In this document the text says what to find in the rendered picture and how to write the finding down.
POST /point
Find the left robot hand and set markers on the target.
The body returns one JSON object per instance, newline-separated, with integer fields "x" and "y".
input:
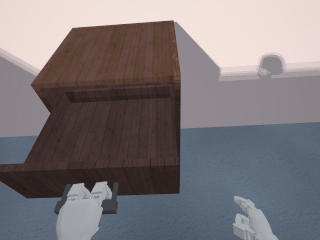
{"x": 79, "y": 217}

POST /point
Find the handle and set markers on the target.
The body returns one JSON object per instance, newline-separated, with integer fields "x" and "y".
{"x": 110, "y": 206}

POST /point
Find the cabinet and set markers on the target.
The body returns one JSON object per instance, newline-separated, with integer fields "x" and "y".
{"x": 114, "y": 56}

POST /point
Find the drawer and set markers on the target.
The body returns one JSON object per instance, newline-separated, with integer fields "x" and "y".
{"x": 124, "y": 135}

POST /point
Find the right robot hand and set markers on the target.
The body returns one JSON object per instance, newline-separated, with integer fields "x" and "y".
{"x": 256, "y": 223}

